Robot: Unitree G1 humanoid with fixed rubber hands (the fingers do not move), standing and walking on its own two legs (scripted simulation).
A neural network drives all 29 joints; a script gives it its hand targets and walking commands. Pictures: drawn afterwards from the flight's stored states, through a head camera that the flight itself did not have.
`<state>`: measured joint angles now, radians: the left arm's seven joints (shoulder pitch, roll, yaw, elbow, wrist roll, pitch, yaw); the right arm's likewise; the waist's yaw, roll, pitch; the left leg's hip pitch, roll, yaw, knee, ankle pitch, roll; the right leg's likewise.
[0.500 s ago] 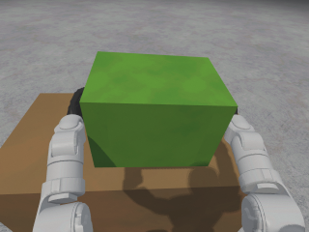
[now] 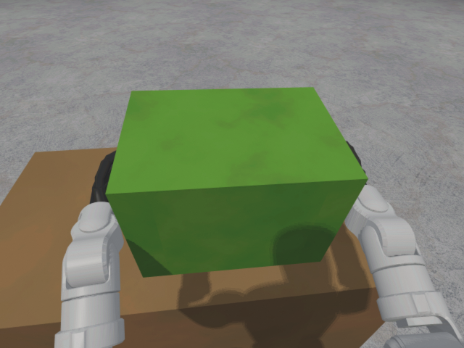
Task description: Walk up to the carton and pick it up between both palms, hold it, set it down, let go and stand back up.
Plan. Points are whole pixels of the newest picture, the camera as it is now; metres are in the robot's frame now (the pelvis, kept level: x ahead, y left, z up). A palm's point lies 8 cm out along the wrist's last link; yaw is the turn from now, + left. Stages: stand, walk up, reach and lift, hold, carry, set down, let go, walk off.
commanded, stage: hold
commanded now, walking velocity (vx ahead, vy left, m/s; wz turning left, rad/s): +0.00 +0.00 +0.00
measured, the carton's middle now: (230, 180) +0.37 -0.01 +0.15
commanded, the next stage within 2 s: set down in 2.00 s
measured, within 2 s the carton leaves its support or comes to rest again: neither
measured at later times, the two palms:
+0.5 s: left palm (85, 209) +0.31 +0.21 +0.16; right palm (346, 185) +0.32 -0.18 +0.17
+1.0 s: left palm (91, 200) +0.33 +0.21 +0.16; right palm (343, 183) +0.33 -0.19 +0.16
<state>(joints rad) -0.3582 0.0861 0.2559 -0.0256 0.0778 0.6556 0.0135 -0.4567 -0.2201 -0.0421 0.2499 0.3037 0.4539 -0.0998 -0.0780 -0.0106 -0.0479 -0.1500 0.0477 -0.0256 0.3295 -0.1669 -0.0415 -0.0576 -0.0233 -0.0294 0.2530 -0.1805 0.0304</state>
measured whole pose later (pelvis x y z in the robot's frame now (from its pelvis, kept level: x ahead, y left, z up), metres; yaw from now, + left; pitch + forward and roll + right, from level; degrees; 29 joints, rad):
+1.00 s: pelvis -0.04 +0.00 +0.00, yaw +0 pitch +0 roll -1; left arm -0.56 0.12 0.29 0.26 0.11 0.60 0.00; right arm -0.62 -0.17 -0.14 0.52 0.19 0.39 -0.04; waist -0.04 -0.02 -0.09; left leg -0.21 0.04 -0.02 0.31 -0.10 -0.03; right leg -0.14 -0.03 -0.02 0.27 -0.13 0.03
